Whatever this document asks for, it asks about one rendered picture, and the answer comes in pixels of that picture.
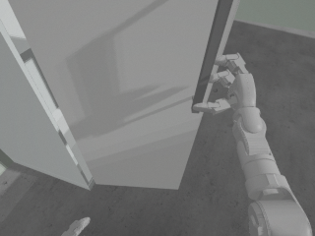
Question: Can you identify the fridge door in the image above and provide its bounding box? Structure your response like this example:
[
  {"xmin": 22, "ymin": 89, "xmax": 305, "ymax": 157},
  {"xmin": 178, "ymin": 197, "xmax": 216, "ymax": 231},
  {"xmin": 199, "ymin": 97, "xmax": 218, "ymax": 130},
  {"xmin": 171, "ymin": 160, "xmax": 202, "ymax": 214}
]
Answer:
[{"xmin": 8, "ymin": 0, "xmax": 240, "ymax": 190}]

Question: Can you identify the right robot forearm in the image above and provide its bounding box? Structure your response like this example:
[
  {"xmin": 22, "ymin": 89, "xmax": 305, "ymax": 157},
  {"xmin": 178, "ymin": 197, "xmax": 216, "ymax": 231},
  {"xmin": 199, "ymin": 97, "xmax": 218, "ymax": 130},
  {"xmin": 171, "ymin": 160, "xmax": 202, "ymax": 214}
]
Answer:
[{"xmin": 232, "ymin": 106, "xmax": 313, "ymax": 236}]

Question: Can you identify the robot left hand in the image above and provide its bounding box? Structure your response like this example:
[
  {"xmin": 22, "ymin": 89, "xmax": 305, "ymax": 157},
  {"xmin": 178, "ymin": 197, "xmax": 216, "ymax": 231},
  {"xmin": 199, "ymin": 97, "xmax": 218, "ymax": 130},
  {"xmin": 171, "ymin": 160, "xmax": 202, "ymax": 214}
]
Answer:
[{"xmin": 61, "ymin": 217, "xmax": 91, "ymax": 236}]

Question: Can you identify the right robot upper arm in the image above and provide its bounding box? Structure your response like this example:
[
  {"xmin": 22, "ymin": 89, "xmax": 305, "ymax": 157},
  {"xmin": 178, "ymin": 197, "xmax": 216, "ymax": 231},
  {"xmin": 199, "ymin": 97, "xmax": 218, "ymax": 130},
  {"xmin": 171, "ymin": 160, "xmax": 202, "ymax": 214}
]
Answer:
[{"xmin": 248, "ymin": 200, "xmax": 311, "ymax": 236}]

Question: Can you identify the handle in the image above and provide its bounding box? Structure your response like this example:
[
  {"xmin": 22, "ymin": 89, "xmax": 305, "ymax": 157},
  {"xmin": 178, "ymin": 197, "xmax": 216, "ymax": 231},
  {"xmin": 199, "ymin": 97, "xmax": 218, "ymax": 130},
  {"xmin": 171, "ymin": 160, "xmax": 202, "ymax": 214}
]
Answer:
[{"xmin": 191, "ymin": 0, "xmax": 233, "ymax": 114}]

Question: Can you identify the robot right hand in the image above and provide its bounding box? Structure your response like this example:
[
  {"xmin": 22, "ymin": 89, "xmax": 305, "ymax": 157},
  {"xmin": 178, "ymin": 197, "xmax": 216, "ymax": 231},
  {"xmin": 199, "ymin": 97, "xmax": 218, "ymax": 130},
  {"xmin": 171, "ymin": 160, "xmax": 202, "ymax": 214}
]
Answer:
[{"xmin": 192, "ymin": 52, "xmax": 256, "ymax": 116}]

